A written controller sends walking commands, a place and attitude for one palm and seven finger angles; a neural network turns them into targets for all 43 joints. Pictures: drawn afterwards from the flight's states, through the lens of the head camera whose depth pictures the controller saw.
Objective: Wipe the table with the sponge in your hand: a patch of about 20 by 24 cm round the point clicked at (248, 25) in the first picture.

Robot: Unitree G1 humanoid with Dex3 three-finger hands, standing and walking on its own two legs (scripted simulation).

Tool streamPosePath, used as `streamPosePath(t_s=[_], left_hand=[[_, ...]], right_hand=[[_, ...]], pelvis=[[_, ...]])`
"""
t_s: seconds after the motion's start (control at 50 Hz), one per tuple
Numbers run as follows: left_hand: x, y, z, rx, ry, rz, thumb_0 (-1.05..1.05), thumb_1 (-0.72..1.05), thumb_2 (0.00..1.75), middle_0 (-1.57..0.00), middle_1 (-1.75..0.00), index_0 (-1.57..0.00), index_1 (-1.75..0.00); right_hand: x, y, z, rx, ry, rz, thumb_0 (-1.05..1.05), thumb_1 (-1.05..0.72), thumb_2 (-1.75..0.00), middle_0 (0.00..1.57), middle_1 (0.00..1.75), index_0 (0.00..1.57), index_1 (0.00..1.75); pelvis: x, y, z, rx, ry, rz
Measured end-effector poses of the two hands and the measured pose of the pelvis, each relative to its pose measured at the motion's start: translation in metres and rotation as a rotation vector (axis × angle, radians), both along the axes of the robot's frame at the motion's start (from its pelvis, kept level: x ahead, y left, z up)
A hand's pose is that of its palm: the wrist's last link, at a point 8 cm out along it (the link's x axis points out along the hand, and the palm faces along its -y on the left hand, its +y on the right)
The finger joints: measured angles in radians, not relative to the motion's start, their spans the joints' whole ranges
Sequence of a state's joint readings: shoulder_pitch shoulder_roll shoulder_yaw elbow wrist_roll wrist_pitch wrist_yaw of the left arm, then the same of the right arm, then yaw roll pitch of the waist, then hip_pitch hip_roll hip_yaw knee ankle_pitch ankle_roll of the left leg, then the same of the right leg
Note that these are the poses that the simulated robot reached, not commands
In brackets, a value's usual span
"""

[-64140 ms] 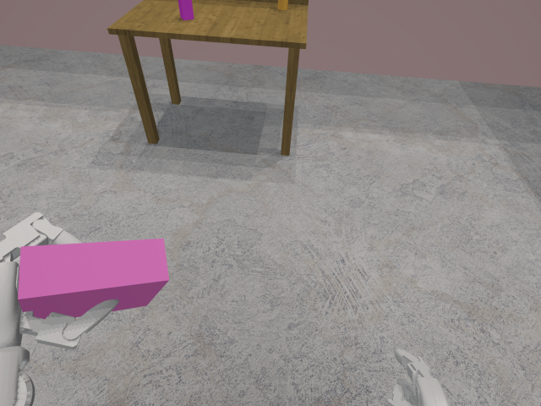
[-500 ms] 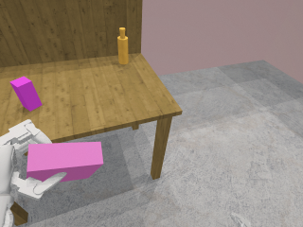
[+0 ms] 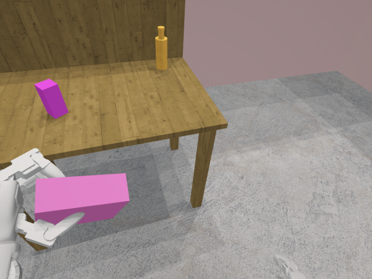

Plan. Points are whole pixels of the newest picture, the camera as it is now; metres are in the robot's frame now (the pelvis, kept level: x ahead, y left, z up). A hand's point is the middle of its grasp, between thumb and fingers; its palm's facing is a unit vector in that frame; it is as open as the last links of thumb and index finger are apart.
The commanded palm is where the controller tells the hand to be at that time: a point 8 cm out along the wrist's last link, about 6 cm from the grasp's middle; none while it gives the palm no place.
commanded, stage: stop stepping back and stand still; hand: left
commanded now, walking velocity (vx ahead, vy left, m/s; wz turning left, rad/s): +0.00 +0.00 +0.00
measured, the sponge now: (94, 200) +0.23 +0.18 +0.12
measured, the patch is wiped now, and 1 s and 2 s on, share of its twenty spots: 1.00 1.00 1.00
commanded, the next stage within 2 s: stand and wait in 0.16 s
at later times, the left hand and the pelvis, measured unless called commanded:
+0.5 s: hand (29, 198) +0.19 +0.26 +0.17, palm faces +0.38 -0.85 -0.36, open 9.1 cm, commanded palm +0.15 +0.30 +0.19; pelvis -0.01 +0.02 +0.01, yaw +0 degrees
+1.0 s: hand (20, 183) +0.21 +0.28 +0.17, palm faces +0.40 -0.86 -0.33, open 9.1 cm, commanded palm +0.17 +0.31 +0.19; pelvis +0.01 +0.03 +0.02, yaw +0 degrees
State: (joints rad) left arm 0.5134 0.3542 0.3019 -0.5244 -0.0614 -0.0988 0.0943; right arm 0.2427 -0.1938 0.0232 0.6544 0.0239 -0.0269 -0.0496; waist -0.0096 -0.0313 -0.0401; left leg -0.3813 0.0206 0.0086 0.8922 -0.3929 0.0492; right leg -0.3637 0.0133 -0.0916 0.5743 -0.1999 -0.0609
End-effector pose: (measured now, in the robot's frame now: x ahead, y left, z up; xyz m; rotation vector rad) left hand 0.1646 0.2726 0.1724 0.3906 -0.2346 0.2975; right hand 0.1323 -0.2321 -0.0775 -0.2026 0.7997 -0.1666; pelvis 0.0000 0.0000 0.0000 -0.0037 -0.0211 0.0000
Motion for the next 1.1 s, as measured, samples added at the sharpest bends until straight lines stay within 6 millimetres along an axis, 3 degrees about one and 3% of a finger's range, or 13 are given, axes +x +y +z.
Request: streamPosePath(t_s=[0.16, 0.24, 0.4, 0.62, 0.78, 0.98, 1.1], left_hand=[[-0.005, 0.020, 0.017, 0.043, -0.045, 0.059, -0.01, -0.47, 1.09, -0.85, -1.46, -0.86, -1.44], [-0.004, 0.023, 0.020, 0.059, -0.046, 0.099, -0.01, -0.47, 1.09, -0.85, -1.46, -0.86, -1.44], [-0.009, 0.013, -0.001, -0.034, 0.035, 0.059, -0.01, -0.46, 1.09, -0.85, -1.46, -0.86, -1.45], [-0.002, 0.040, 0.015, 0.012, 0.000, 0.116, -0.01, -0.47, 1.09, -0.85, -1.46, -0.86, -1.45], [0.011, 0.036, 0.000, -0.052, 0.037, 0.076, -0.01, -0.46, 1.09, -0.85, -1.46, -0.86, -1.45], [0.010, 0.046, 0.011, -0.015, 0.008, 0.083, -0.01, -0.46, 1.09, -0.85, -1.46, -0.86, -1.45], [0.011, 0.047, 0.006, -0.033, 0.024, 0.097, -0.01, -0.46, 1.09, -0.85, -1.46, -0.86, -1.45]], right_hand=[[0.011, 0.004, 0.025, -0.037, -0.130, -0.006, 0.01, -0.90, -0.90, 0.20, 0.30, 0.20, 0.30], [0.017, 0.010, 0.020, 0.011, -0.159, 0.022, 0.01, -0.90, -0.90, 0.20, 0.30, 0.20, 0.30], [0.015, 0.013, 0.016, -0.003, -0.083, 0.042, 0.01, -0.90, -0.90, 0.20, 0.30, 0.20, 0.30], [0.022, 0.024, 0.024, -0.017, -0.098, 0.030, 0.01, -0.90, -0.90, 0.20, 0.30, 0.20, 0.30], [0.036, 0.034, 0.032, -0.013, -0.133, 0.037, 0.01, -0.90, -0.90, 0.20, 0.30, 0.20, 0.30], [0.042, 0.039, 0.034, -0.020, -0.120, 0.046, 0.01, -0.90, -0.90, 0.20, 0.30, 0.20, 0.30], [0.041, 0.041, 0.029, -0.012, -0.108, 0.043, 0.01, -0.90, -0.90, 0.20, 0.30, 0.20, 0.30]], pelvis=[[-0.007, 0.009, 0.005, 0.001, -0.013, 0.004], [-0.004, 0.005, 0.003, 0.011, -0.018, 0.007], [-0.009, 0.011, 0.008, -0.018, -0.012, 0.018], [0.000, 0.023, 0.014, -0.011, -0.006, 0.007], [0.006, 0.030, 0.015, -0.013, -0.008, 0.000], [0.009, 0.034, 0.016, -0.015, -0.007, 0.000], [0.010, 0.036, 0.016, -0.014, -0.007, -0.001]])
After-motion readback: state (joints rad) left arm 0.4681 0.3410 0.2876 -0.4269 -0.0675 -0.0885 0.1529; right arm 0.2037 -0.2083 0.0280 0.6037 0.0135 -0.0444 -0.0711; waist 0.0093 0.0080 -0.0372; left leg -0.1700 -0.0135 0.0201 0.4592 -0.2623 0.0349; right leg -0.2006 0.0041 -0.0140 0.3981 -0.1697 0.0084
